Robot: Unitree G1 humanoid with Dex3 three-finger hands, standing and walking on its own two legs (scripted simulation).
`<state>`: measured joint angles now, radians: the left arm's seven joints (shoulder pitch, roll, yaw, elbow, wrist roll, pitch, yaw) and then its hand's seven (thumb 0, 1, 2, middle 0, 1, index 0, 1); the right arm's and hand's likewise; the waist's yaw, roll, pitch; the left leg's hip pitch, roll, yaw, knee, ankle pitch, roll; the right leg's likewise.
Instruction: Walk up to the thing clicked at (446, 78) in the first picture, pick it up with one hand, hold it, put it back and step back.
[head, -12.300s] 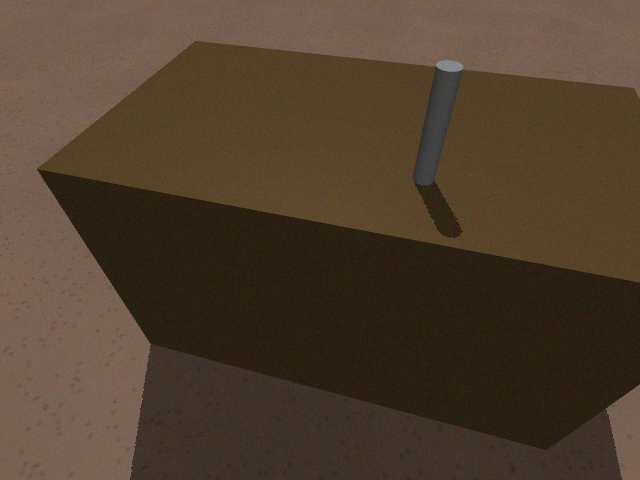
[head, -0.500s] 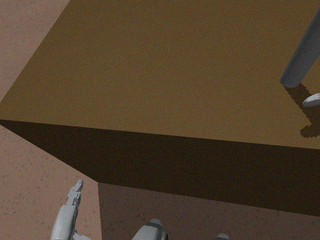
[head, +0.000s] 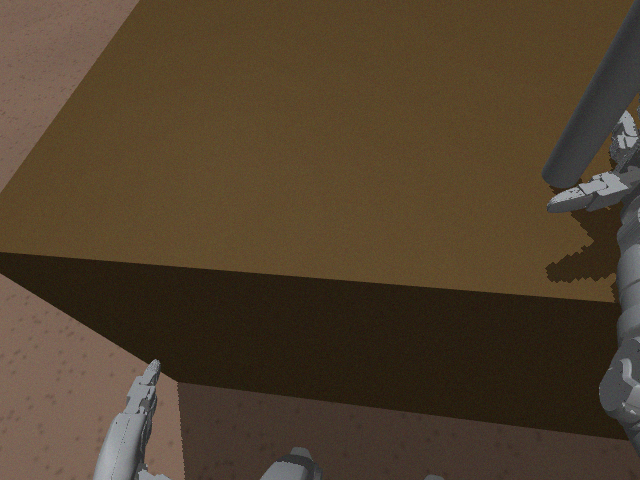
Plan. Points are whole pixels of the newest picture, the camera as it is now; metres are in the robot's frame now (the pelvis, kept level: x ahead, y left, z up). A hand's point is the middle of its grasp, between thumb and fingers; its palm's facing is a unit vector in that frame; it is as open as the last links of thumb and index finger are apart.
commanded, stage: rest palm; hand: right
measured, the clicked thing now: (603, 102) +0.54 -0.21 +0.16
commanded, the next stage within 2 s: close in 0.06 s
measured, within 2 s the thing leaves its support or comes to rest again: leaves its support in 1.36 s
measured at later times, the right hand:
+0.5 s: hand (581, 135) +0.53 -0.21 +0.12, palm faces +0.13 +0.99 +0.01, open 16.1 cm
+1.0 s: hand (577, 139) +0.53 -0.21 +0.11, palm faces +0.15 +0.99 +0.01, open 7.8 cm
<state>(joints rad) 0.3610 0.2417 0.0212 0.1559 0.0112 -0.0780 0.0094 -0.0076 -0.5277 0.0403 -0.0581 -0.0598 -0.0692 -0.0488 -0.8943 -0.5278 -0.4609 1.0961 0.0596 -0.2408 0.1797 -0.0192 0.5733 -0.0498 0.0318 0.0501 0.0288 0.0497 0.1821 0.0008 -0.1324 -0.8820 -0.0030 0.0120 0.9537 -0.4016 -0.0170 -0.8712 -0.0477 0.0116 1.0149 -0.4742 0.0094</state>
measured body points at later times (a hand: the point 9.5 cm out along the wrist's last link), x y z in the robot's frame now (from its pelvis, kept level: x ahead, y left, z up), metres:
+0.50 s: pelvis +0.00 +0.00 +0.00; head +0.11 -0.03 +0.44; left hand +0.15 +0.26 -0.02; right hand +0.51 -0.26 +0.12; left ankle +0.03 +0.13 -0.67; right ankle +0.00 -0.12 -0.67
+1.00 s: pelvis +0.00 +0.00 +0.00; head +0.11 -0.03 +0.44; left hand +0.15 +0.26 -0.02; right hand +0.52 -0.26 +0.11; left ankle +0.03 +0.13 -0.67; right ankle +0.00 -0.12 -0.67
